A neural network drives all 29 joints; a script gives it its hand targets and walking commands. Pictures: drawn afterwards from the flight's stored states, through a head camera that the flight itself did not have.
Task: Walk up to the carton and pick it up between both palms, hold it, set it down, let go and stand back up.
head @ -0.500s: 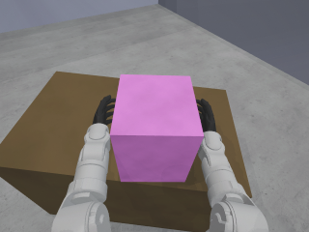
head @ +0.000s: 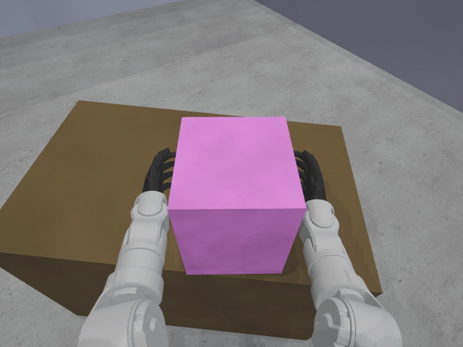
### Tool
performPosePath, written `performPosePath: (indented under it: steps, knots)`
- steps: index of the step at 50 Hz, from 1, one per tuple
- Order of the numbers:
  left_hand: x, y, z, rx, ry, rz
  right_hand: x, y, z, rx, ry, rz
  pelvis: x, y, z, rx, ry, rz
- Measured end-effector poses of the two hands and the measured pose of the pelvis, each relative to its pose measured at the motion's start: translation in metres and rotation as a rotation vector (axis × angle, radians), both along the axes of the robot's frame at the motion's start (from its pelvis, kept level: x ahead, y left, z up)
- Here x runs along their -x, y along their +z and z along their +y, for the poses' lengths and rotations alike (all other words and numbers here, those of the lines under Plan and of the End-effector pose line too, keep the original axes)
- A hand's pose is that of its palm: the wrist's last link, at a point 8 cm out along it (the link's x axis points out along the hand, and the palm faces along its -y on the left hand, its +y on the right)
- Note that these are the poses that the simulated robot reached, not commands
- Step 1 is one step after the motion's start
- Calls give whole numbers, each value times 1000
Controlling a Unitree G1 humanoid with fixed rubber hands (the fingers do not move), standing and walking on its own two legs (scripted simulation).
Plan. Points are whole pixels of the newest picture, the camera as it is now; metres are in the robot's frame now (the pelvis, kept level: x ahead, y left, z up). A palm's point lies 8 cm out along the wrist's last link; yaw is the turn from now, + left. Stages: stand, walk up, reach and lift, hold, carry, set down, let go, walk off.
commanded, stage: set down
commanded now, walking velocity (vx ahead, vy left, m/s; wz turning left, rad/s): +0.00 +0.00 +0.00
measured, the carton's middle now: (234, 199) +0.39 -0.02 +0.00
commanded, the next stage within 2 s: none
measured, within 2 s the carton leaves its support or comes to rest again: rests again in 0.46 s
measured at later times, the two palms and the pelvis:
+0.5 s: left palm (158, 196) +0.38 +0.13 +0.03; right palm (311, 198) +0.37 -0.16 +0.04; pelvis +0.00 +0.00 +0.00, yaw +0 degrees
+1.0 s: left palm (159, 197) +0.38 +0.13 +0.03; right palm (312, 202) +0.37 -0.17 +0.03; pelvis +0.00 +0.00 +0.00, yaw -1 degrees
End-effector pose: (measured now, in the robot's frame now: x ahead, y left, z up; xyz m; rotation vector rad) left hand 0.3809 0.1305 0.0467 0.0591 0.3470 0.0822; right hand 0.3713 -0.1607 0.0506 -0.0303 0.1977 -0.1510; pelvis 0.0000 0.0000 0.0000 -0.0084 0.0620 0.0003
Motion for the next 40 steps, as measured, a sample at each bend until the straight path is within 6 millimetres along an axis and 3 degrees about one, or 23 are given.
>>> performPosePath:
  steps: [22, 40]
  knots:
    - [1, -18, -2, -13, -2, 7, -1, -14, -2, 8, 6, 8, 0, 0, -2, -1, -3, 53]
    - [2, -19, -3, -16, -9, -9, 2, -17, -3, 13, 2, -2, 4, 0, -2, -3, -9, 60]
